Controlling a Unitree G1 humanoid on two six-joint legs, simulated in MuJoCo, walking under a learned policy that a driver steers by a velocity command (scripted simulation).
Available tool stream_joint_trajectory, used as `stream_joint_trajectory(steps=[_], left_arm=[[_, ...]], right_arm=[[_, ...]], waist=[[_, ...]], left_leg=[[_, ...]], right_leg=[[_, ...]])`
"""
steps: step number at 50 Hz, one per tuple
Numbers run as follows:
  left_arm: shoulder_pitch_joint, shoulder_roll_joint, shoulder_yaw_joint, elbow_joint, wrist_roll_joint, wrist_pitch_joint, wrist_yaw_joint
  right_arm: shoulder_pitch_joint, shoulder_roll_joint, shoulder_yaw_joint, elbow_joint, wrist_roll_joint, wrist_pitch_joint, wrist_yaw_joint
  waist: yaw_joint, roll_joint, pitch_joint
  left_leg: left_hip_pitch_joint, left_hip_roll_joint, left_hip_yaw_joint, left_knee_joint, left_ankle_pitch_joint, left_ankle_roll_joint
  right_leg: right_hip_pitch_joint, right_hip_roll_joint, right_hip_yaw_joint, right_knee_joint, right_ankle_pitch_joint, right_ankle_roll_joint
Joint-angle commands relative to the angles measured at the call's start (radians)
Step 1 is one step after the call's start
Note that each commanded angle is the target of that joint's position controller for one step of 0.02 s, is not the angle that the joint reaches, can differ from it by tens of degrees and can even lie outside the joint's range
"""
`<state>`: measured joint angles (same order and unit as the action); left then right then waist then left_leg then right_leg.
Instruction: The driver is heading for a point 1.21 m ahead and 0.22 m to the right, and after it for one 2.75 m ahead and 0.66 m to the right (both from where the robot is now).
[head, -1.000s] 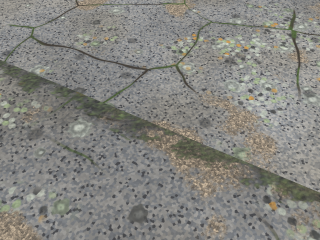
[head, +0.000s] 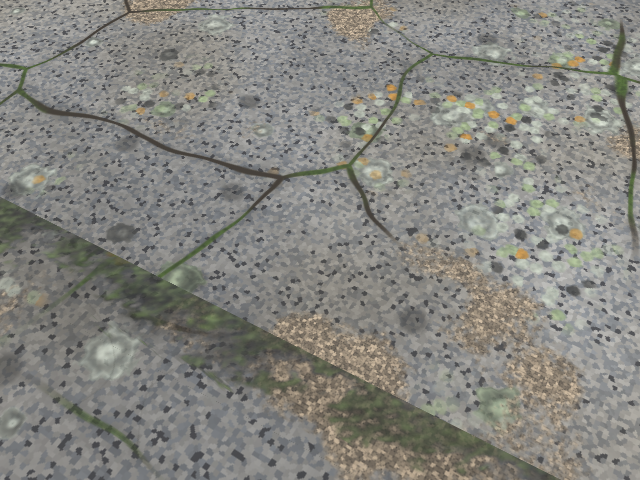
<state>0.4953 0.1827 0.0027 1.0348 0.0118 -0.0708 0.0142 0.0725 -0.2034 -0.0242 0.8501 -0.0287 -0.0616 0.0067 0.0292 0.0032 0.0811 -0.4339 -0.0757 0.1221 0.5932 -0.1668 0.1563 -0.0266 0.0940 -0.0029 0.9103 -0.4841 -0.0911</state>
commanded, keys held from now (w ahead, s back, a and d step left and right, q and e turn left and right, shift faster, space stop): w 1.00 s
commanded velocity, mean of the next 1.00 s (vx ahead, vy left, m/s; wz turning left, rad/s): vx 0.50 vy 0.00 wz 0.00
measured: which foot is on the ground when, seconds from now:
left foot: down 0.00-0.50, up 0.52-1.00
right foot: up 0.00-0.48, down 0.50-1.00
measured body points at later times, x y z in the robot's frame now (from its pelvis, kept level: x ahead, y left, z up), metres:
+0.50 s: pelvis +0.26 -0.03 +0.01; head +0.30 -0.04 +0.46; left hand +0.48 +0.18 -0.09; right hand +0.17 -0.26 -0.13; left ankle +0.10 +0.04 -0.71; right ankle +0.39 -0.10 -0.71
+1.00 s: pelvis +0.49 -0.04 +0.03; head +0.49 -0.05 +0.48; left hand +0.41 +0.20 -0.11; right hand +0.66 -0.27 -0.09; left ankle +0.61 +0.10 -0.66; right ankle +0.39 -0.10 -0.71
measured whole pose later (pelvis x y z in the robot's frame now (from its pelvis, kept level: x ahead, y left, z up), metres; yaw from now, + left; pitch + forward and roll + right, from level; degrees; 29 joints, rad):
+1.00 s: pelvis +0.49 -0.04 +0.03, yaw +1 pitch -1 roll -1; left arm 0.49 0.19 0.02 1.02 0.02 -0.07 0.01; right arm 0.06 -0.23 -0.03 0.91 -0.03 0.00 0.02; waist 0.06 0.04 0.02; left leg -0.60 0.07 0.01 0.85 0.00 0.05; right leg 0.09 0.10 -0.05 0.18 -0.25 -0.09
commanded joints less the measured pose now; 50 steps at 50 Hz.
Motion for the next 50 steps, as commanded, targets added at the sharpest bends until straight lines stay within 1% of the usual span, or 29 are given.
stream_joint_trajectory(steps=[1,2,3,5,8,11,15,17,20,22,23,24,25,26,27,28,29,30,31,33,35,39,40,42,43,46,47,48,50], left_arm=[[-0.030,0.153,0.036,-0.105,0.011,-0.012,-0.008],[-0.094,0.155,0.041,-0.118,0.015,-0.015,-0.014],[-0.099,0.136,0.041,-0.115,0.017,-0.008,-0.017],[-0.071,0.082,0.032,-0.108,0.025,0.019,-0.028],[-0.155,0.072,0.030,-0.142,0.025,0.040,-0.036],[-0.302,0.088,0.032,-0.193,0.018,0.043,-0.040],[-0.449,0.070,0.021,-0.240,0.010,0.042,-0.043],[-0.537,0.078,0.022,-0.270,0.012,0.040,-0.051],[-0.577,0.078,0.019,-0.290,0.007,0.036,-0.049],[-0.536,0.097,0.026,-0.292,0.005,0.032,-0.041],[-0.453,0.111,0.033,-0.268,0.005,0.026,-0.036],[-0.313,0.130,0.045,-0.223,0.007,0.016,-0.030],[-0.144,0.162,0.060,-0.171,0.016,-0.003,-0.020],[0.019,0.248,0.080,-0.150,0.033,-0.013,-0.010],[-0.013,0.287,0.090,-0.146,0.025,0.001,-0.019],[-0.069,0.219,0.085,-0.144,-0.007,0.013,-0.032],[-0.166,0.166,0.068,-0.159,-0.009,0.011,-0.039],[-0.218,0.136,0.059,-0.162,0.000,0.000,-0.046],[-0.229,0.119,0.054,-0.155,-0.001,-0.009,-0.042],[-0.197,0.096,0.043,-0.126,-0.007,-0.029,-0.038],[-0.154,0.133,0.050,-0.107,-0.018,-0.046,-0.034],[-0.072,0.137,0.042,-0.079,-0.023,-0.037,-0.025],[-0.047,0.132,0.038,-0.072,-0.022,-0.036,-0.022],[-0.033,0.148,0.035,-0.073,-0.018,-0.025,-0.011],[-0.003,0.147,0.035,-0.060,-0.010,-0.019,-0.010],[0.035,0.144,0.033,-0.049,0.002,-0.009,-0.006],[0.065,0.166,0.041,-0.030,0.016,-0.011,-0.001],[0.079,0.165,0.043,-0.027,0.016,-0.006,0.002],[0.082,0.161,0.046,-0.027,0.021,0.000,0.007]], right_arm=[[0.256,-0.156,-0.053,0.052,0.030,0.009,-0.001],[0.199,-0.105,-0.041,0.045,0.026,0.000,0.004],[0.197,-0.076,-0.031,0.058,0.017,-0.011,0.004],[0.245,-0.053,-0.020,0.093,0.017,-0.030,-0.005],[0.312,-0.094,-0.025,0.129,0.022,-0.048,-0.004],[0.377,-0.095,-0.020,0.143,0.026,-0.042,-0.004],[0.464,-0.092,-0.011,0.163,0.028,-0.040,-0.011],[0.474,-0.095,-0.006,0.162,0.025,-0.035,-0.016],[0.480,-0.115,-0.007,0.169,0.010,-0.026,-0.020],[0.455,-0.131,-0.010,0.171,0.004,-0.024,-0.025],[0.436,-0.145,-0.014,0.171,0.007,-0.023,-0.031],[0.417,-0.154,-0.016,0.171,0.009,-0.017,-0.036],[0.391,-0.145,-0.014,0.159,0.016,-0.011,-0.037],[0.412,-0.094,0.001,0.122,0.022,-0.012,-0.037],[0.571,-0.032,0.004,0.149,0.041,-0.009,-0.023],[0.498,-0.129,-0.021,0.164,0.020,-0.004,-0.026],[0.398,-0.135,-0.026,0.131,0.021,-0.012,-0.019],[0.350,-0.131,-0.029,0.114,0.025,-0.014,-0.016],[0.334,-0.113,-0.029,0.112,0.019,-0.004,-0.013],[0.346,-0.083,-0.027,0.113,0.007,0.025,-0.004],[0.309,-0.077,-0.031,0.100,0.010,0.048,-0.007],[0.136,-0.088,-0.030,0.043,0.011,0.059,-0.004],[0.100,-0.089,-0.028,0.033,0.012,0.057,-0.005],[0.042,-0.088,-0.029,0.017,0.009,0.050,0.012],[0.021,-0.077,-0.024,0.015,0.004,0.051,0.016],[-0.040,-0.084,-0.019,0.001,0.006,0.060,0.015],[-0.005,-0.106,-0.027,0.022,-0.001,0.057,0.013],[0.009,-0.129,-0.032,0.026,-0.001,0.055,0.011],[-0.047,-0.133,-0.033,0.011,-0.004,0.046,0.015]], waist=[[-0.087,0.047,-0.111],[-0.068,0.001,-0.027],[-0.033,-0.023,0.002],[0.007,-0.004,-0.007],[0.012,0.019,0.015],[-0.023,0.031,0.036],[-0.069,0.055,0.032],[-0.092,0.044,0.046],[-0.099,0.080,0.029],[-0.067,0.095,0.005],[-0.029,0.104,-0.029],[0.029,0.093,-0.090],[0.111,0.042,-0.185],[0.136,-0.089,-0.340],[0.044,-0.245,-0.406],[0.052,-0.089,-0.279],[0.024,-0.060,-0.137],[-0.005,-0.029,-0.064],[-0.031,-0.042,-0.036],[-0.064,-0.069,-0.047],[-0.074,-0.066,-0.048],[-0.045,-0.069,-0.007],[-0.034,-0.070,-0.009],[-0.024,-0.054,0.004],[-0.012,-0.077,-0.011],[0.008,-0.079,0.001],[-0.004,-0.106,-0.016],[-0.006,-0.074,-0.025],[0.004,-0.040,0.011]], left_leg=[[0.519,0.424,-0.692,-0.367,-0.312,0.218],[0.383,0.381,-0.602,-0.415,-0.255,0.182],[0.300,0.342,-0.518,-0.432,-0.138,0.148],[0.213,0.292,-0.398,-0.459,0.001,0.111],[0.204,0.259,-0.299,-0.493,0.097,0.097],[0.261,0.225,-0.241,-0.494,0.216,0.057],[0.340,0.212,-0.197,-0.465,0.328,0.010],[0.394,0.212,-0.193,-0.454,0.412,-0.003],[0.453,0.220,-0.157,-0.400,0.556,0.000],[0.494,0.243,-0.157,-0.326,0.706,0.002],[0.523,0.245,-0.155,-0.247,0.818,-0.004],[0.539,0.241,-0.152,-0.104,0.873,-0.011],[0.457,0.227,-0.135,0.113,0.723,-0.023],[0.262,0.157,-0.080,0.429,0.278,-0.035],[-0.110,-0.020,-0.104,0.710,-0.400,-0.068],[-0.215,0.044,-0.188,0.764,-0.316,-0.056],[-0.224,0.074,-0.189,0.729,-0.217,-0.058],[-0.176,0.105,-0.195,0.668,-0.151,-0.061],[-0.129,0.130,-0.192,0.617,-0.127,-0.071],[-0.062,0.142,-0.179,0.551,-0.105,-0.094],[-0.083,0.150,-0.164,0.499,-0.049,-0.102],[-0.201,0.172,-0.135,0.359,0.112,-0.116],[-0.217,0.171,-0.126,0.324,0.144,-0.118],[-0.213,0.164,-0.116,0.215,0.197,-0.128],[-0.195,0.156,-0.100,0.223,0.223,-0.126],[-0.196,0.141,-0.086,0.192,0.185,-0.128],[-0.252,0.164,-0.122,0.290,0.228,-0.111],[-0.311,0.182,-0.152,0.295,0.193,-0.101],[-0.372,0.181,-0.155,0.298,0.125,-0.093]], right_leg=[[-0.628,-0.082,0.080,0.483,0.104,-0.021],[-0.594,-0.111,0.071,0.418,0.158,-0.023],[-0.543,-0.137,0.075,0.365,0.181,-0.017],[-0.453,-0.162,0.061,0.288,0.196,0.013],[-0.525,-0.193,0.022,0.193,0.279,0.039],[-0.623,-0.209,-0.014,0.043,0.422,0.056],[-0.619,-0.181,-0.055,-0.144,0.542,0.059],[-0.620,-0.156,-0.063,-0.236,0.561,0.056],[-0.538,-0.109,-0.091,-0.304,0.481,0.044],[-0.460,-0.085,-0.079,-0.329,0.384,0.017],[-0.390,-0.063,-0.074,-0.353,0.335,-0.003],[-0.274,-0.041,-0.068,-0.401,0.319,-0.029],[-0.066,-0.104,-0.009,-0.493,0.386,-0.073],[0.187,-0.366,0.273,-0.480,0.372,-0.115],[0.393,-0.531,0.686,-0.554,0.295,-0.257],[0.291,-0.472,0.623,-0.596,0.187,-0.229],[0.132,-0.435,0.483,-0.644,0.237,-0.198],[0.001,-0.394,0.386,-0.683,0.368,-0.167],[-0.075,-0.353,0.300,-0.698,0.481,-0.133],[-0.129,-0.309,0.213,-0.727,0.586,-0.101],[-0.129,-0.286,0.159,-0.752,0.654,-0.091],[-0.094,-0.260,0.111,-0.793,0.678,-0.064],[-0.073,-0.260,0.106,-0.794,0.696,-0.062],[-0.056,-0.250,0.087,-0.790,0.739,-0.065],[-0.037,-0.257,0.080,-0.777,0.783,-0.070],[0.025,-0.268,0.066,-0.768,0.812,-0.084],[0.124,-0.322,0.087,-0.727,0.878,-0.109],[0.196,-0.341,0.097,-0.703,0.863,-0.137],[0.257,-0.364,0.110,-0.678,0.851,-0.165]])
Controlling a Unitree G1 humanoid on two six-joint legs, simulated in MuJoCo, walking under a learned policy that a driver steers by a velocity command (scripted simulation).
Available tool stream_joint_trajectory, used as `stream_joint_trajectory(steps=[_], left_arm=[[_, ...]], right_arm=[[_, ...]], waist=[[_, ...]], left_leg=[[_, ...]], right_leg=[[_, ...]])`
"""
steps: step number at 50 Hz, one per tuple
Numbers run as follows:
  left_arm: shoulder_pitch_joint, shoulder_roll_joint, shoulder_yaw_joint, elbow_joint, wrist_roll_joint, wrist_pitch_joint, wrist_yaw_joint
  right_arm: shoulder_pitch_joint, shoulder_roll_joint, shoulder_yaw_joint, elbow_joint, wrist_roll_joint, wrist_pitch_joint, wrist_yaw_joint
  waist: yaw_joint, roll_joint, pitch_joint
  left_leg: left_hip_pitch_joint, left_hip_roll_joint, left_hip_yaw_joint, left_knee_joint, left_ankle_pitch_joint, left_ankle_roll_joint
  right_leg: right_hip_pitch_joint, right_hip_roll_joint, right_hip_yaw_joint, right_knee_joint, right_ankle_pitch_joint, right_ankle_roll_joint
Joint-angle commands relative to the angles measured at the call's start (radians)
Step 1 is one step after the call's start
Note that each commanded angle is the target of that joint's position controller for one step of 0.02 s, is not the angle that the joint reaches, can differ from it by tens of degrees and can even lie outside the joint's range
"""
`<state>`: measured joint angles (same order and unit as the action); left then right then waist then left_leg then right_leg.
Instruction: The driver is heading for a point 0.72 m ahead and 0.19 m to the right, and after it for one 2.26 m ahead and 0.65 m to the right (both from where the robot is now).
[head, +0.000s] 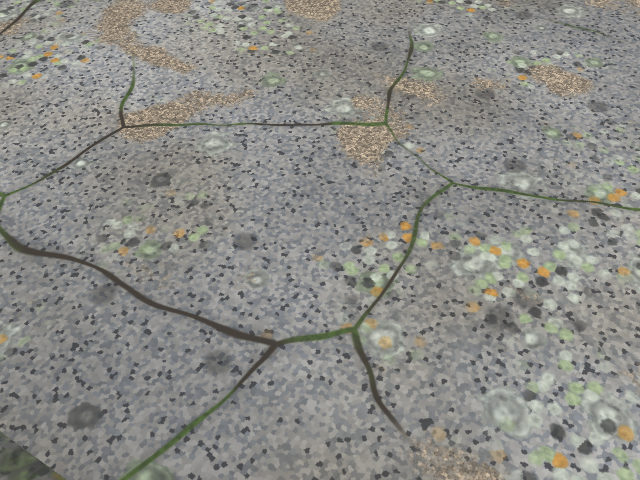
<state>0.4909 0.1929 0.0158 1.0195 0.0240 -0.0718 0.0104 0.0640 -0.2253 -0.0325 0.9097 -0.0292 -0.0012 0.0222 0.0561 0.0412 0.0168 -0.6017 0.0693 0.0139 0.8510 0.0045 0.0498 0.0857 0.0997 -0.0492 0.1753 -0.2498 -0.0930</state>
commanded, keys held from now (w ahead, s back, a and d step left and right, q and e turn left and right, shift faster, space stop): w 0.14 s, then w+e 0.84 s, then e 0.02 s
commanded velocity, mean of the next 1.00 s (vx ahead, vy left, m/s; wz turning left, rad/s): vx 0.50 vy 0.00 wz -0.38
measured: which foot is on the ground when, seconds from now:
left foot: up 0.00-0.14, down 0.16-0.70, up 0.72-1.00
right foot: down 0.00-0.16, up 0.18-0.68, down 0.70-1.00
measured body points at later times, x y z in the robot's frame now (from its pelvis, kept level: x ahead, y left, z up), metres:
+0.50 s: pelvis +0.24 +0.06 -0.04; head +0.26 +0.05 +0.41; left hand +0.42 +0.31 -0.15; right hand +0.16 -0.19 -0.18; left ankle +0.14 +0.15 -0.74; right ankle +0.40 -0.09 -0.72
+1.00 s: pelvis +0.56 -0.02 -0.20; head +0.62 -0.03 +0.25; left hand +0.64 +0.23 -0.35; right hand +0.63 -0.30 -0.31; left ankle +0.75 +0.07 -0.89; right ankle +0.50 -0.07 -0.93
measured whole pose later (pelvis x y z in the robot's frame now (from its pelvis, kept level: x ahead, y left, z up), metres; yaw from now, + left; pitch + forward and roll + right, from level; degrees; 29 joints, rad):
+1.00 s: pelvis +0.56 -0.02 -0.20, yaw -24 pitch +1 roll -2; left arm 0.33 0.23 0.07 0.99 0.01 -0.04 0.00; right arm 0.04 -0.21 -0.03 0.81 -0.03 -0.06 0.01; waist 0.06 0.02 0.12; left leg -0.64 0.09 -0.06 0.78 -0.12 -0.02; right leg -0.17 0.18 0.08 0.43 -0.27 -0.11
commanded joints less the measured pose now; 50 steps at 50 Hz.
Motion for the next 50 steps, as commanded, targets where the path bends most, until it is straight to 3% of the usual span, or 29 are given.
stream_joint_trajectory(steps=[1,4,7,8,9,10,11,13,16,17,18,20,23,26,28,30,32,34,35,36,37,38,39,40,41,42,43,46,50], left_arm=[[0.087,0.154,0.036,-0.011,0.011,0.003,0.013],[0.050,0.175,0.045,-0.017,0.013,0.004,0.018],[-0.051,0.193,0.053,-0.028,-0.006,-0.001,0.001],[-0.097,0.189,0.055,-0.029,-0.017,-0.008,-0.005],[-0.051,0.083,0.039,-0.046,-0.017,-0.016,-0.011],[-0.013,0.108,0.046,-0.067,-0.028,-0.017,0.004],[-0.066,0.136,0.051,-0.093,-0.013,-0.012,0.010],[-0.106,0.157,0.070,-0.084,-0.018,0.028,0.000],[-0.155,0.135,0.082,-0.116,0.008,0.099,-0.025],[-0.232,0.141,0.092,-0.130,0.008,0.094,-0.029],[-0.275,0.116,0.083,-0.159,0.003,0.092,-0.043],[-0.336,0.100,0.081,-0.179,0.012,0.086,-0.064],[-0.425,0.099,0.075,-0.193,-0.004,0.079,-0.069],[-0.531,0.107,0.071,-0.214,0.006,0.080,-0.068],[-0.601,0.111,0.067,-0.236,-0.003,0.073,-0.063],[-0.647,0.089,0.051,-0.249,0.001,0.054,-0.072],[-0.586,0.071,0.039,-0.214,0.009,0.050,-0.078],[-0.298,0.124,0.061,-0.104,0.030,0.057,-0.061],[-0.109,0.163,0.079,-0.033,0.048,0.056,-0.058],[0.013,0.211,0.098,0.006,0.056,0.057,-0.058],[0.043,0.301,0.111,-0.005,0.037,0.047,-0.062],[0.051,0.300,0.115,-0.035,0.013,0.044,-0.058],[0.032,0.261,0.107,-0.042,0.005,0.041,-0.037],[-0.079,0.264,0.095,-0.073,0.000,0.042,-0.012],[-0.159,0.236,0.084,-0.097,0.008,0.024,0.014],[-0.218,0.210,0.076,-0.105,-0.005,0.013,0.019],[-0.239,0.203,0.074,-0.104,-0.005,0.004,0.014],[-0.264,0.199,0.077,-0.108,-0.011,-0.004,0.000],[-0.165,0.184,0.081,-0.093,-0.023,0.019,-0.018]], right_arm=[[-0.065,-0.109,-0.025,-0.056,-0.003,-0.018,0.001],[-0.083,-0.097,-0.023,-0.063,-0.009,-0.029,0.002],[0.250,-0.104,-0.046,0.050,-0.010,-0.038,0.000],[0.440,-0.137,-0.065,0.114,-0.019,-0.047,-0.001],[0.487,-0.239,-0.087,0.125,-0.028,-0.059,-0.001],[0.453,-0.224,-0.069,0.095,0.006,-0.069,0.010],[0.408,-0.230,-0.076,0.096,0.028,-0.082,0.012],[0.261,-0.137,-0.048,0.062,0.012,-0.094,0.007],[0.245,-0.146,-0.044,0.063,-0.027,-0.120,-0.003],[0.237,-0.111,-0.032,0.086,-0.007,-0.135,-0.012],[0.230,-0.113,-0.031,0.072,-0.006,-0.145,-0.017],[0.281,-0.111,-0.028,0.092,-0.007,-0.152,-0.029],[0.355,-0.110,-0.023,0.100,-0.014,-0.148,-0.042],[0.449,-0.085,-0.014,0.103,-0.038,-0.145,-0.044],[0.492,-0.095,-0.015,0.095,-0.054,-0.147,-0.048],[0.512,-0.089,-0.012,0.097,-0.049,-0.134,-0.053],[0.501,-0.088,-0.012,0.097,-0.038,-0.104,-0.070],[0.484,-0.112,-0.018,0.107,-0.015,-0.085,-0.071],[0.472,-0.117,-0.025,0.106,0.004,-0.073,-0.071],[0.413,-0.117,-0.039,0.102,0.014,-0.071,-0.052],[0.494,-0.076,-0.030,0.041,0.044,-0.079,-0.047],[0.424,-0.112,-0.019,0.001,0.045,-0.085,-0.053],[0.348,-0.115,-0.020,-0.022,0.012,-0.098,-0.056],[0.332,-0.112,-0.020,-0.046,0.004,-0.108,-0.044],[0.277,-0.128,-0.028,-0.056,-0.019,-0.102,-0.042],[0.229,-0.135,-0.033,-0.066,-0.031,-0.077,-0.040],[0.226,-0.104,-0.028,-0.063,-0.032,-0.057,-0.036],[0.173,-0.047,-0.007,-0.097,-0.005,-0.059,-0.016],[0.030,-0.075,-0.012,-0.134,0.004,-0.058,-0.016]], waist=[[-0.015,-0.075,0.090],[-0.020,-0.095,0.107],[-0.151,-0.127,-0.021],[-0.250,-0.093,-0.050],[-0.222,0.207,-0.076],[-0.156,0.138,-0.121],[-0.135,0.102,-0.037],[-0.065,-0.007,0.086],[-0.031,-0.014,0.111],[-0.025,-0.021,0.124],[-0.030,0.008,0.134],[-0.055,0.020,0.093],[-0.088,0.022,0.099],[-0.144,0.011,0.145],[-0.178,-0.017,0.198],[-0.202,-0.043,0.226],[-0.184,-0.062,0.218],[-0.058,-0.041,0.068],[0.044,-0.049,0.006],[0.128,-0.155,-0.010],[0.033,-0.286,-0.157],[0.108,-0.175,-0.309],[0.106,-0.051,-0.306],[0.031,-0.036,-0.266],[-0.023,-0.039,-0.162],[-0.064,0.029,-0.040],[-0.089,0.040,-0.018],[-0.097,-0.081,-0.074],[-0.028,-0.079,-0.053]], left_leg=[[-0.214,0.033,-0.040,0.039,-0.078,0.016],[-0.114,0.005,-0.002,-0.017,-0.153,0.031],[0.448,-0.120,0.096,-0.145,-0.221,0.086],[0.682,-0.092,0.048,-0.267,-0.100,0.113],[0.846,0.165,-0.264,-0.361,0.127,0.217],[0.860,0.287,-0.503,-0.425,0.304,0.273],[0.738,0.305,-0.475,-0.501,0.059,0.257],[0.469,0.261,-0.330,-0.562,0.029,0.210],[0.338,0.200,-0.179,-0.566,-0.083,0.194],[0.386,0.186,-0.144,-0.536,-0.200,0.118],[0.304,0.139,-0.075,-0.557,-0.304,0.095],[0.307,0.129,-0.046,-0.488,-0.375,0.093],[0.343,0.157,-0.035,-0.385,-0.399,0.099],[0.396,0.167,-0.024,-0.268,-0.439,0.085],[0.441,0.187,-0.031,-0.209,-0.439,0.078],[0.434,0.174,0.008,-0.155,-0.433,0.066],[0.407,0.144,0.070,-0.047,-0.369,0.052],[0.451,0.121,0.109,0.279,-0.003,0.069],[0.373,0.102,0.126,0.582,0.074,0.065],[0.125,-0.056,0.213,1.010,-0.541,0.042],[-0.318,-0.032,0.072,1.131,-0.810,0.027],[-0.427,0.007,0.006,1.112,-0.720,0.015],[-0.444,0.028,-0.031,1.041,-0.572,0.021],[-0.425,0.020,-0.040,0.850,-0.395,-0.003],[-0.346,0.069,-0.081,0.669,-0.335,-0.055],[-0.215,0.083,-0.086,0.485,-0.356,-0.100],[-0.087,0.078,-0.075,0.340,-0.367,-0.122],[0.165,0.030,-0.023,0.026,-0.142,-0.094],[0.164,-0.028,-0.033,-0.146,-0.058,-0.065]], right_leg=[[0.161,-0.376,0.157,0.072,0.634,-0.166],[0.124,-0.366,0.123,0.151,0.781,-0.143],[-0.157,-0.281,0.041,0.495,1.029,-0.084],[-0.339,-0.230,0.047,0.748,0.862,-0.055],[-0.604,-0.055,-0.003,1.218,-0.148,0.004],[-0.780,-0.008,0.122,1.315,-0.290,-0.012],[-0.829,-0.083,0.133,1.257,-0.227,-0.018],[-0.689,-0.150,0.163,1.072,-0.158,0.005],[-0.637,-0.146,0.118,1.011,0.049,0.018],[-0.719,-0.179,0.186,0.872,0.146,0.007],[-0.671,-0.146,0.123,0.746,0.269,0.007],[-0.643,-0.118,0.100,0.630,0.540,0.002],[-0.699,-0.105,0.098,0.570,0.718,-0.002],[-0.781,-0.094,0.083,0.559,0.764,-0.007],[-0.841,-0.095,0.069,0.508,0.730,0.003],[-0.766,-0.107,0.013,0.369,0.755,0.017],[-0.579,-0.131,-0.015,0.226,0.795,0.025],[-0.300,-0.110,-0.057,0.184,0.769,-0.013],[-0.094,-0.116,-0.028,0.115,0.742,-0.055],[0.120,-0.182,0.047,0.139,0.864,-0.131],[0.567,-0.376,0.219,0.573,1.296,-0.197],[0.640,-0.446,0.370,0.525,1.235,-0.275],[0.542,-0.434,0.404,0.403,0.920,-0.258],[0.349,-0.462,0.531,0.241,0.425,-0.288],[0.110,-0.515,0.643,0.197,0.505,-0.325],[-0.134,-0.445,0.560,0.148,0.589,-0.312],[-0.273,-0.373,0.485,0.135,0.618,-0.292],[-0.409,-0.220,0.318,0.126,0.710,-0.205],[-0.282,-0.190,0.353,0.180,0.542,-0.143]])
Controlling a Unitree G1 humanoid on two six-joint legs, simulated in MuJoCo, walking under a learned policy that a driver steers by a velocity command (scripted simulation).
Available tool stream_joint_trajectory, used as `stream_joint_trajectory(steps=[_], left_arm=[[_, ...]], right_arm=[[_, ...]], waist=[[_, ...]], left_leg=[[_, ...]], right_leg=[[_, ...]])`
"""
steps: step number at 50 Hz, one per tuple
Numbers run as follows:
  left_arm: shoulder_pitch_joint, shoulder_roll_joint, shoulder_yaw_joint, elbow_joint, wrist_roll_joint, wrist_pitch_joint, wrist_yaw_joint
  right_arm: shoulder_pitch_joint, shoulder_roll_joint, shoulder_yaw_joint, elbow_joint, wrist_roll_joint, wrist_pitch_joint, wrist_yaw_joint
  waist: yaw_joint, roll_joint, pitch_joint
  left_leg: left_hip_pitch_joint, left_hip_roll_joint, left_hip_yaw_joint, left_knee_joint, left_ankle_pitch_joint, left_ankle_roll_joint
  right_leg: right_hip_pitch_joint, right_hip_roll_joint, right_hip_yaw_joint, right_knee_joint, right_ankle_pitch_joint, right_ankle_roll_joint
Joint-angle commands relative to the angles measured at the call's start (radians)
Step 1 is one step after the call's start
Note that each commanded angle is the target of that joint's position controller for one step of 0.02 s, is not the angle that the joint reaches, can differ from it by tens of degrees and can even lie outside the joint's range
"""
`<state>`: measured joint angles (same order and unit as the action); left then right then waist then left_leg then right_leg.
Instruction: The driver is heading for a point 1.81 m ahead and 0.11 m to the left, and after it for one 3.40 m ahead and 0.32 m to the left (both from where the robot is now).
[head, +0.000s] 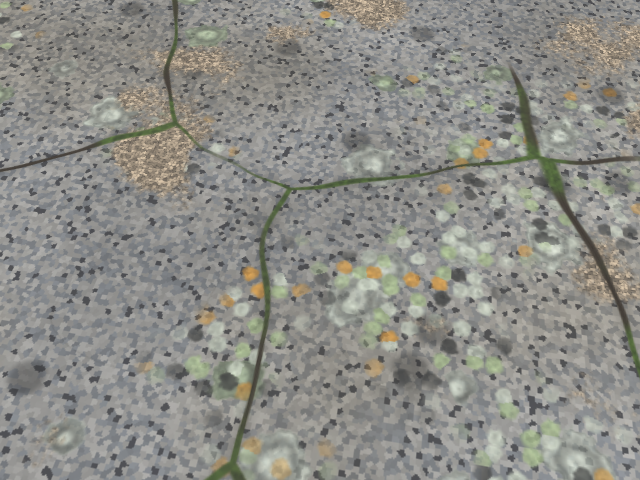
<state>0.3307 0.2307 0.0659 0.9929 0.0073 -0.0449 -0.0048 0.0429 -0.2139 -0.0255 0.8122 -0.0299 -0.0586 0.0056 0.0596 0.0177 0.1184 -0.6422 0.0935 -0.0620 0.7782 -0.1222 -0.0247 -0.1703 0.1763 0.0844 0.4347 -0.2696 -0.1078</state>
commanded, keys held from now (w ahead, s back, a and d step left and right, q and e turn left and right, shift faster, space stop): e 0.46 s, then q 0.54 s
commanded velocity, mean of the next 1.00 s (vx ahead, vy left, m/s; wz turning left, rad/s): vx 0.11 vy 0.00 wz -0.20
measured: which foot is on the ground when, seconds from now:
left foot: up 0.00-0.08, down 0.10-0.56, up 0.58-1.00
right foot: down 0.00-0.10, up 0.12-0.54, down 0.56-1.00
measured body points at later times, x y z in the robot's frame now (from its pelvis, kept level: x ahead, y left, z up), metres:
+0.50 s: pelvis +0.12 +0.04 +0.00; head +0.15 +0.03 +0.45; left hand +0.33 +0.25 -0.12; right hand +0.11 -0.25 -0.13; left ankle +0.19 +0.14 -0.73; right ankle +0.12 -0.08 -0.71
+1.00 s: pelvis +0.11 +0.03 +0.00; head +0.13 +0.03 +0.45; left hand +0.26 +0.27 -0.13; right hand +0.13 -0.25 -0.13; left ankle +0.10 +0.13 -0.71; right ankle +0.11 -0.07 -0.73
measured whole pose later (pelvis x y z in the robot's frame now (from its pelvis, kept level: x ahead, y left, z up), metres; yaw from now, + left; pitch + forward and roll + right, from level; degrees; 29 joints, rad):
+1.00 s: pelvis +0.11 +0.03 +0.00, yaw -8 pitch -1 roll -1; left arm 0.13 0.25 0.04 0.89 0.03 0.02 0.04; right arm 0.24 -0.25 -0.07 0.85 -0.01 0.07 0.02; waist -0.02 0.00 0.07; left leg -0.30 0.02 0.07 0.75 -0.45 0.02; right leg -0.25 -0.05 -0.22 0.51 -0.25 -0.04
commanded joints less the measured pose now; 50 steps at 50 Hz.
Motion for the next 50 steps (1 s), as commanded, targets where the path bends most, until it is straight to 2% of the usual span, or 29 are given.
stream_joint_trajectory(steps=[1,2,3,4,5,6,7,8,9,10,12,14,18,21,24,26,27,28,29,30,31,32,34,35,37,41,44,48,50], left_arm=[[0.009,0.147,0.032,-0.066,-0.007,0.000,-0.001],[0.009,0.155,0.035,-0.067,-0.003,0.005,0.003],[-0.008,0.168,0.039,-0.073,-0.002,0.008,0.006],[-0.031,0.172,0.041,-0.084,-0.006,0.006,0.006],[-0.023,0.126,0.032,-0.114,-0.016,-0.005,0.004],[0.129,0.056,0.022,-0.121,-0.032,-0.001,0.022],[0.149,0.128,0.034,-0.112,-0.002,0.016,0.031],[0.089,0.139,0.039,-0.109,0.017,0.031,0.025],[0.033,0.122,0.038,-0.121,0.019,0.041,0.012],[0.013,0.114,0.039,-0.131,0.019,0.054,0.000],[0.023,0.103,0.037,-0.134,0.021,0.083,-0.015],[0.016,0.100,0.034,-0.150,0.014,0.096,-0.018],[-0.079,0.088,0.021,-0.199,0.016,0.114,-0.029],[-0.146,0.088,0.010,-0.233,0.011,0.118,-0.038],[-0.187,0.095,0.005,-0.257,0.012,0.115,-0.037],[-0.146,0.081,-0.002,-0.245,0.012,0.101,-0.028],[-0.104,0.076,-0.006,-0.225,0.017,0.086,-0.020],[-0.088,0.104,-0.007,-0.216,0.028,0.067,-0.008],[-0.159,0.189,-0.005,-0.248,0.029,0.056,0.003],[-0.123,0.125,-0.021,-0.210,0.025,0.047,0.013],[-0.169,0.090,-0.037,-0.197,0.030,0.044,0.020],[-0.212,0.087,-0.042,-0.192,0.031,0.044,0.028],[-0.233,0.123,-0.034,-0.190,0.014,0.044,0.050],[-0.214,0.130,-0.032,-0.184,0.005,0.046,0.052],[-0.196,0.130,-0.027,-0.178,-0.002,0.049,0.055],[-0.193,0.116,-0.021,-0.162,0.009,0.058,0.061],[-0.181,0.125,-0.009,-0.151,0.015,0.057,0.057],[-0.195,0.154,0.006,-0.151,0.024,0.059,0.047],[-0.216,0.174,0.015,-0.156,0.023,0.065,0.044]], right_arm=[[0.029,-0.093,-0.020,-0.047,0.007,-0.006,-0.002],[0.041,-0.100,-0.022,-0.046,0.005,-0.013,-0.004],[0.093,-0.109,-0.026,-0.032,0.002,-0.021,-0.007],[0.176,-0.128,-0.032,-0.009,-0.006,-0.033,-0.012],[0.292,-0.210,-0.052,0.004,-0.019,-0.047,-0.024],[0.315,-0.280,-0.063,-0.019,-0.014,-0.031,-0.028],[0.303,-0.250,-0.065,-0.017,0.019,-0.010,-0.027],[0.246,-0.171,-0.046,-0.034,0.019,-0.001,-0.030],[0.181,-0.126,-0.033,-0.042,0.014,0.007,-0.032],[0.146,-0.117,-0.028,-0.050,0.005,0.013,-0.035],[0.132,-0.126,-0.031,-0.048,0.006,0.012,-0.037],[0.136,-0.137,-0.037,-0.044,0.006,0.005,-0.032],[0.139,-0.159,-0.047,-0.042,0.005,0.016,-0.033],[0.142,-0.182,-0.055,-0.042,0.006,0.030,-0.027],[0.187,-0.213,-0.065,-0.028,0.005,0.046,-0.020],[0.190,-0.223,-0.067,-0.015,0.011,0.061,-0.015],[0.193,-0.210,-0.063,-0.006,0.014,0.070,-0.012],[0.241,-0.147,-0.045,0.005,0.009,0.074,-0.002],[0.287,-0.023,-0.009,-0.030,0.022,0.075,0.011],[0.238,-0.086,-0.021,0.002,0.025,0.099,-0.003],[0.235,-0.100,-0.026,0.005,0.039,0.109,-0.001],[0.231,-0.114,-0.032,0.017,0.039,0.110,-0.001],[0.264,-0.159,-0.053,0.046,0.017,0.106,-0.004],[0.277,-0.159,-0.057,0.056,0.015,0.105,-0.006],[0.279,-0.136,-0.058,0.056,0.021,0.106,-0.008],[0.233,-0.117,-0.060,0.032,0.018,0.121,-0.007],[0.216,-0.098,-0.057,0.011,0.016,0.126,0.003],[0.209,-0.101,-0.055,-0.016,0.026,0.123,0.012],[0.235,-0.098,-0.055,-0.018,0.027,0.117,0.015]], waist=[[-0.029,-0.054,-0.138],[-0.039,-0.057,-0.126],[-0.071,-0.057,-0.125],[-0.121,-0.030,-0.145],[-0.155,0.080,-0.235],[-0.101,0.245,-0.371],[-0.085,0.171,-0.395],[-0.078,0.066,-0.286],[-0.069,0.055,-0.190],[-0.056,0.101,-0.157],[-0.032,0.139,-0.147],[-0.015,0.112,-0.174],[-0.029,0.120,-0.182],[-0.048,0.136,-0.182],[-0.080,0.153,-0.171],[-0.060,0.144,-0.173],[-0.037,0.110,-0.174],[-0.044,-0.032,-0.201],[-0.095,-0.303,-0.196],[-0.038,-0.177,-0.190],[-0.075,-0.171,-0.148],[-0.083,-0.175,-0.111],[-0.089,-0.192,-0.114],[-0.085,-0.158,-0.134],[-0.077,-0.119,-0.151],[-0.057,-0.135,-0.112],[-0.049,-0.140,-0.130],[-0.056,-0.160,-0.165],[-0.083,-0.148,-0.177]], left_leg=[[0.224,-0.069,0.036,-0.121,0.057,0.013],[0.269,-0.086,0.032,-0.170,0.038,0.017],[0.353,-0.104,0.033,-0.232,0.043,0.024],[0.487,-0.098,0.027,-0.311,0.105,0.038],[0.686,0.090,-0.134,-0.315,0.300,0.078],[0.857,0.402,-0.408,-0.299,0.701,0.209],[0.793,0.419,-0.500,-0.305,0.653,0.270],[0.695,0.349,-0.394,-0.333,0.518,0.255],[0.598,0.278,-0.268,-0.375,0.440,0.224],[0.543,0.234,-0.186,-0.407,0.416,0.206],[0.452,0.191,-0.076,-0.439,0.474,0.205],[0.446,0.191,-0.020,-0.445,0.508,0.218],[0.432,0.210,0.051,-0.476,0.334,0.220],[0.401,0.214,0.099,-0.480,0.172,0.206],[0.408,0.235,0.087,-0.453,0.101,0.202],[0.407,0.223,0.080,-0.392,0.121,0.182],[0.364,0.203,0.096,-0.338,0.125,0.142],[0.301,0.144,0.152,-0.223,0.022,0.073],[0.167,-0.008,0.232,-0.111,-0.380,-0.004],[0.300,0.009,0.095,-0.064,-0.445,0.002],[0.311,-0.013,0.071,-0.055,-0.409,0.011],[0.294,-0.030,0.055,-0.047,-0.362,0.017],[0.252,-0.068,0.062,0.042,-0.311,0.023],[0.237,-0.079,0.058,0.100,-0.320,0.023],[0.211,-0.079,0.055,0.185,-0.337,0.013],[0.167,-0.065,0.073,0.172,-0.334,-0.003],[0.196,-0.060,0.096,0.102,-0.349,0.010],[0.289,-0.070,0.136,-0.001,-0.347,0.045],[0.375,-0.082,0.159,-0.115,-0.284,0.071]], right_leg=[[-0.012,-0.266,0.242,-0.056,0.556,-0.109],[-0.013,-0.262,0.259,-0.021,0.551,-0.088],[-0.033,-0.244,0.268,0.035,0.543,-0.064],[-0.080,-0.194,0.247,0.145,0.526,-0.032],[-0.186,-0.112,0.158,0.392,0.333,0.012],[-0.345,0.015,0.013,0.694,-0.399,0.033],[-0.409,-0.055,-0.017,0.802,-0.413,0.037],[-0.428,-0.101,-0.006,0.828,-0.331,0.046],[-0.435,-0.129,-0.020,0.801,-0.265,0.062],[-0.424,-0.151,-0.027,0.784,-0.223,0.079],[-0.357,-0.150,-0.048,0.783,-0.159,0.104],[-0.342,-0.149,-0.056,0.745,-0.129,0.114],[-0.326,-0.185,-0.084,0.590,-0.070,0.119],[-0.236,-0.193,-0.119,0.437,-0.043,0.110],[-0.175,-0.177,-0.146,0.320,-0.109,0.094],[-0.082,-0.153,-0.150,0.152,-0.080,0.070],[0.024,-0.147,-0.138,-0.011,0.033,0.059],[0.141,-0.268,0.020,-0.169,0.103,0.052],[0.154,-0.556,0.313,-0.220,0.372,-0.035],[0.014,-0.549,0.213,-0.182,0.419,-0.102],[-0.001,-0.493,0.138,-0.180,0.411,-0.097],[-0.006,-0.449,0.077,-0.187,0.381,-0.067],[0.059,-0.407,-0.006,-0.148,0.534,-0.047],[0.089,-0.417,-0.023,-0.123,0.622,-0.058],[0.111,-0.444,-0.040,-0.111,0.633,-0.084],[0.098,-0.461,-0.047,-0.129,0.427,-0.107],[0.094,-0.479,-0.056,-0.106,0.410,-0.118],[0.049,-0.503,-0.070,-0.074,0.372,-0.102],[0.008,-0.502,-0.096,-0.026,0.322,-0.061]])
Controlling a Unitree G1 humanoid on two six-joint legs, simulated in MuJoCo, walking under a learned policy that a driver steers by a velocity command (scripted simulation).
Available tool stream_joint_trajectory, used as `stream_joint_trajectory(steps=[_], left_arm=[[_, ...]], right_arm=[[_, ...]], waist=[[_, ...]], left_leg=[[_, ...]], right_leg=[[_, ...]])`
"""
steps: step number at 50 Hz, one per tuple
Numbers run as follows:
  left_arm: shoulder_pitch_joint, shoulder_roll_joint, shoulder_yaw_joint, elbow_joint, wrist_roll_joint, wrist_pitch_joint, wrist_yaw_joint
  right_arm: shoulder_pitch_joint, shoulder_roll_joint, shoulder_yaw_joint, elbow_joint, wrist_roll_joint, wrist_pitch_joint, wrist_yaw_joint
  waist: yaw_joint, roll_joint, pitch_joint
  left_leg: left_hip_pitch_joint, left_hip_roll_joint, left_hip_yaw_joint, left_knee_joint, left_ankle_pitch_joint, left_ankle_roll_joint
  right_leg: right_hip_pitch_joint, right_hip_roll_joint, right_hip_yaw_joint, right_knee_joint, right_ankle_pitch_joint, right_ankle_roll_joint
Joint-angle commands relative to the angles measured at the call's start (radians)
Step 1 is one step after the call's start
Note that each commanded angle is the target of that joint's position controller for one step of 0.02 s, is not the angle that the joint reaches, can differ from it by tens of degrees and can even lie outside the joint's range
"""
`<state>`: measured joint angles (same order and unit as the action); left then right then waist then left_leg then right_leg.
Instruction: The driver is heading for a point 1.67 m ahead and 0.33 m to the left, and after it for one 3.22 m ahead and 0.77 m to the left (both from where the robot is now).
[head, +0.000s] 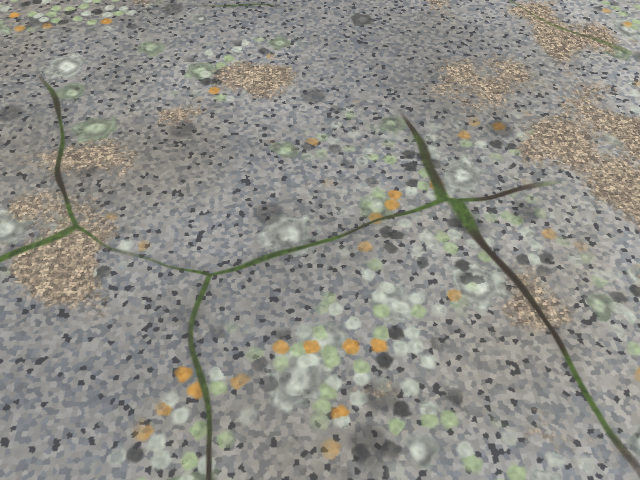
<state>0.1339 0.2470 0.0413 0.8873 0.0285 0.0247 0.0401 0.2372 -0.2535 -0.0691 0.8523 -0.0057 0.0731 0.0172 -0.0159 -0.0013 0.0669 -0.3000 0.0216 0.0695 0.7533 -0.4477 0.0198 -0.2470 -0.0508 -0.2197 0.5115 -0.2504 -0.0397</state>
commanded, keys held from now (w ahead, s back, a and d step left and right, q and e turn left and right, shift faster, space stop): q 0.34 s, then w+q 0.26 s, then w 0.40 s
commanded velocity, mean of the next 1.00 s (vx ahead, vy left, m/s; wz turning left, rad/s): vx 0.22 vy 0.00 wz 0.44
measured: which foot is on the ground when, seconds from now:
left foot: up 0.00-0.02, down 0.04-0.66, up 0.68-1.00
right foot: down 0.00-0.04, up 0.06-0.64, down 0.66-1.00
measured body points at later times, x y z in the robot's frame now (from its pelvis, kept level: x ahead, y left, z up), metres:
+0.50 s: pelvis -0.01 +0.03 +0.01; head +0.01 +0.05 +0.46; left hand +0.02 +0.33 -0.12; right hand +0.14 -0.23 -0.10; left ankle -0.02 +0.09 -0.73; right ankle +0.04 -0.12 -0.69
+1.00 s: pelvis +0.15 +0.05 +0.01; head +0.18 +0.05 +0.46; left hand -0.02 +0.25 -0.12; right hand +0.41 -0.08 -0.11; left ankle +0.20 +0.22 -0.69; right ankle +0.08 -0.10 -0.73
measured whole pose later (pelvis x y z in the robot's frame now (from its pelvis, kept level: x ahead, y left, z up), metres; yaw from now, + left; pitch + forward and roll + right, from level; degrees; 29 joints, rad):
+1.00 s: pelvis +0.15 +0.05 +0.01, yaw +27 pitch +2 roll +0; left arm 0.47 0.22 0.03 0.98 0.02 -0.08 0.00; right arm 0.09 -0.27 -0.03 0.80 -0.04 -0.02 0.06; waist 0.07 0.05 0.01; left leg -0.61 0.03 0.01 0.74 -0.14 0.00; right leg 0.06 0.05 0.03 0.19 -0.29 -0.05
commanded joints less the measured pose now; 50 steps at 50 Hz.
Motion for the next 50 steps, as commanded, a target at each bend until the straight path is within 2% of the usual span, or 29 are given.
stream_joint_trajectory(steps=[1,2,3,4,5,6,7,8,9,11,17,19,21,27,29,30,32,33,34,35,36,37,38,39,41,43,47,48,50], left_arm=[[-0.027,0.164,0.045,-0.050,-0.002,0.001,-0.003],[0.008,0.150,0.047,-0.040,-0.001,0.008,-0.008],[0.045,0.075,0.033,-0.063,0.007,0.018,-0.017],[-0.086,0.083,0.027,-0.119,0.005,0.031,-0.005],[-0.081,0.092,0.027,-0.110,-0.003,0.037,-0.002],[-0.046,0.098,0.030,-0.089,-0.015,0.033,-0.006],[-0.016,0.109,0.034,-0.068,-0.015,0.025,-0.010],[0.010,0.128,0.040,-0.053,0.001,0.024,-0.015],[0.031,0.130,0.042,-0.044,0.006,0.026,-0.020],[0.033,0.119,0.041,-0.047,-0.001,0.030,-0.025],[-0.009,0.123,0.039,-0.072,-0.006,0.034,-0.019],[-0.021,0.131,0.039,-0.079,0.002,0.026,-0.026],[-0.051,0.141,0.039,-0.092,0.004,0.014,-0.033],[-0.087,0.134,0.025,-0.117,-0.001,-0.036,-0.041],[-0.071,0.132,0.018,-0.123,-0.011,-0.049,-0.040],[-0.041,0.129,0.016,-0.121,-0.018,-0.055,-0.036],[0.123,0.111,0.011,-0.074,-0.022,-0.067,-0.020],[0.197,0.178,0.026,-0.058,-0.007,-0.076,-0.004],[0.261,0.266,0.036,-0.070,0.009,-0.080,0.005],[0.210,0.316,0.056,-0.054,0.023,-0.076,0.000],[0.167,0.240,0.044,-0.062,0.013,-0.080,-0.013],[0.126,0.182,0.031,-0.067,0.000,-0.089,-0.025],[0.115,0.157,0.024,-0.070,-0.001,-0.096,-0.032],[0.139,0.143,0.020,-0.058,-0.002,-0.104,-0.032],[0.199,0.133,0.020,-0.027,-0.009,-0.116,-0.039],[0.249,0.127,0.020,0.000,-0.015,-0.121,-0.041],[0.317,0.107,0.013,0.038,-0.016,-0.122,-0.043],[0.343,0.111,0.013,0.051,-0.015,-0.121,-0.042],[0.372,0.137,0.017,0.070,-0.011,-0.121,-0.042]], right_arm=[[0.072,-0.057,-0.011,-0.050,0.002,-0.021,0.003],[0.084,-0.099,-0.020,-0.048,-0.007,-0.033,-0.001],[0.085,-0.217,-0.040,-0.069,-0.019,-0.047,-0.011],[0.149,-0.289,-0.061,-0.062,-0.016,-0.046,-0.015],[0.132,-0.245,-0.054,-0.056,-0.017,-0.045,-0.020],[0.060,-0.205,-0.042,-0.069,-0.008,-0.043,-0.025],[-0.011,-0.182,-0.035,-0.091,-0.008,-0.038,-0.026],[-0.035,-0.167,-0.031,-0.106,0.000,-0.038,-0.028],[-0.032,-0.156,-0.027,-0.110,0.002,-0.040,-0.025],[0.001,-0.164,-0.030,-0.103,0.006,-0.046,-0.020],[0.054,-0.185,-0.036,-0.096,-0.001,-0.045,-0.025],[0.073,-0.189,-0.038,-0.094,-0.005,-0.045,-0.024],[0.076,-0.195,-0.040,-0.093,-0.011,-0.044,-0.021],[0.085,-0.214,-0.050,-0.085,-0.018,-0.070,-0.008],[0.064,-0.212,-0.053,-0.090,-0.021,-0.075,0.000],[0.039,-0.211,-0.055,-0.095,-0.023,-0.075,0.004],[-0.033,-0.180,-0.049,-0.107,-0.019,-0.074,-0.001],[-0.023,-0.116,-0.032,-0.114,-0.012,-0.086,-0.004],[0.020,-0.021,-0.003,-0.130,-0.004,-0.100,-0.005],[-0.001,-0.101,-0.015,-0.134,-0.020,-0.106,-0.008],[-0.007,-0.133,-0.020,-0.119,-0.031,-0.109,-0.003],[0.006,-0.136,-0.021,-0.095,-0.032,-0.113,0.011],[0.031,-0.130,-0.019,-0.075,-0.035,-0.114,0.021],[0.029,-0.127,-0.018,-0.067,-0.042,-0.112,0.031],[-0.018,-0.112,-0.012,-0.078,-0.040,-0.110,0.037],[-0.090,-0.099,-0.002,-0.098,-0.037,-0.109,0.036],[-0.267,-0.052,0.031,-0.150,-0.039,-0.111,0.041],[-0.308,-0.039,0.040,-0.164,-0.035,-0.112,0.044],[-0.340,-0.044,0.045,-0.174,-0.027,-0.113,0.046]], waist=[[-0.033,-0.101,-0.127],[-0.036,0.015,-0.106],[-0.001,0.299,-0.096],[-0.068,0.275,-0.055],[-0.036,0.154,-0.026],[0.000,0.111,-0.006],[0.030,0.098,-0.015],[0.032,0.110,-0.037],[0.034,0.098,-0.073],[0.024,0.074,-0.095],[-0.013,0.118,-0.076],[-0.025,0.120,-0.095],[-0.032,0.133,-0.069],[-0.034,0.117,-0.054],[-0.018,0.119,-0.051],[0.006,0.118,-0.049],[0.108,0.069,-0.046],[0.128,-0.061,-0.062],[0.117,-0.220,-0.143],[0.076,-0.154,-0.035],[0.045,-0.079,0.044],[0.024,-0.071,0.066],[0.013,-0.100,0.048],[0.017,-0.125,0.033],[0.027,-0.122,0.007],[0.042,-0.112,0.011],[0.083,-0.116,0.027],[0.097,-0.120,0.029],[0.100,-0.126,0.031]], left_leg=[[0.110,-0.023,0.033,-0.213,0.142,0.042],[0.178,0.019,-0.087,-0.373,0.214,0.065],[0.275,0.298,-0.472,-0.458,0.468,0.131],[0.159,0.385,-0.581,-0.477,0.663,0.263],[0.148,0.336,-0.500,-0.469,0.628,0.271],[0.129,0.269,-0.422,-0.468,0.566,0.240],[0.141,0.207,-0.372,-0.462,0.536,0.203],[0.163,0.182,-0.346,-0.452,0.597,0.194],[0.185,0.168,-0.332,-0.443,0.643,0.191],[0.219,0.161,-0.340,-0.437,0.644,0.186],[0.248,0.147,-0.434,-0.443,0.489,0.192],[0.238,0.135,-0.495,-0.491,0.179,0.214],[0.212,0.134,-0.571,-0.540,-0.059,0.232],[0.158,0.113,-0.656,-0.526,-0.111,0.252],[0.087,0.096,-0.677,-0.513,-0.116,0.241],[0.026,0.080,-0.676,-0.499,-0.114,0.225],[-0.180,-0.009,-0.587,-0.406,-0.156,0.150],[-0.332,-0.093,-0.468,-0.215,-0.203,0.092],[-0.404,-0.208,-0.276,0.093,-0.182,0.052],[-0.504,-0.167,-0.250,0.202,-0.087,0.057],[-0.507,-0.103,-0.274,0.246,0.005,0.058],[-0.480,-0.084,-0.269,0.242,0.082,0.047],[-0.440,-0.081,-0.251,0.242,0.134,0.033],[-0.424,-0.079,-0.228,0.262,0.179,0.023],[-0.435,-0.069,-0.204,0.270,0.233,0.008],[-0.476,-0.046,-0.165,0.237,0.269,-0.008],[-0.423,-0.001,-0.030,0.036,0.327,-0.031],[-0.388,-0.003,-0.009,-0.021,0.329,-0.027],[-0.311,-0.018,0.013,-0.109,0.313,-0.005]], right_leg=[[0.034,-0.259,0.173,-0.050,0.226,-0.082],[-0.059,-0.205,0.112,0.082,0.064,-0.007],[-0.304,-0.056,0.015,0.372,-0.325,0.073],[-0.368,0.052,0.159,0.490,-0.406,0.073],[-0.376,0.021,0.218,0.566,-0.332,0.069],[-0.371,0.011,0.237,0.576,-0.237,0.060],[-0.364,0.007,0.248,0.564,-0.163,0.057],[-0.357,0.015,0.238,0.586,-0.121,0.058],[-0.342,0.022,0.240,0.605,-0.100,0.062],[-0.349,0.026,0.249,0.605,-0.078,0.072],[-0.387,0.036,0.277,0.484,-0.077,0.091],[-0.372,0.037,0.282,0.433,-0.087,0.092],[-0.374,0.045,0.288,0.381,-0.099,0.090],[-0.284,0.074,0.302,0.228,-0.144,0.056],[-0.186,0.095,0.299,0.158,-0.159,0.037],[-0.100,0.104,0.297,0.098,-0.157,0.027],[0.218,0.100,0.262,-0.143,-0.013,0.005],[0.376,-0.033,0.409,-0.218,-0.136,-0.012],[0.440,-0.302,0.786,-0.357,-0.476,-0.070],[0.299,-0.351,0.971,-0.412,-0.604,-0.147],[0.233,-0.312,0.889,-0.398,-0.575,-0.154],[0.206,-0.235,0.759,-0.393,-0.456,-0.124],[0.201,-0.175,0.651,-0.391,-0.319,-0.101],[0.202,-0.144,0.578,-0.389,-0.200,-0.097],[0.232,-0.126,0.504,-0.376,-0.015,-0.106],[0.262,-0.129,0.470,-0.376,0.103,-0.124],[0.249,-0.107,0.381,-0.366,0.366,-0.134],[0.247,-0.110,0.369,-0.359,0.408,-0.134],[0.252,-0.129,0.362,-0.341,0.479,-0.131]])
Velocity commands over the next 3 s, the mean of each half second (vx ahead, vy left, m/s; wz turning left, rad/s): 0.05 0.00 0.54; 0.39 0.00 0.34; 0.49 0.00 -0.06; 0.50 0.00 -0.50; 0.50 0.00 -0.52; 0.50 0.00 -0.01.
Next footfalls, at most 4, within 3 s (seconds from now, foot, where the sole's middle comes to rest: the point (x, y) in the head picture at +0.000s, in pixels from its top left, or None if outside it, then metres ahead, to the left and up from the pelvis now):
0.04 left None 0.02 0.10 -0.77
0.66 right None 0.11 -0.08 -0.77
1.12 left None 0.29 0.24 -0.77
1.66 right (228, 402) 0.64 0.21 -0.77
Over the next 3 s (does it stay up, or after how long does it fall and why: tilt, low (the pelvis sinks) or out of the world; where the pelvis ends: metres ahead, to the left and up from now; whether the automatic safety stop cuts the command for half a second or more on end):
stays up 1.16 0.22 0.01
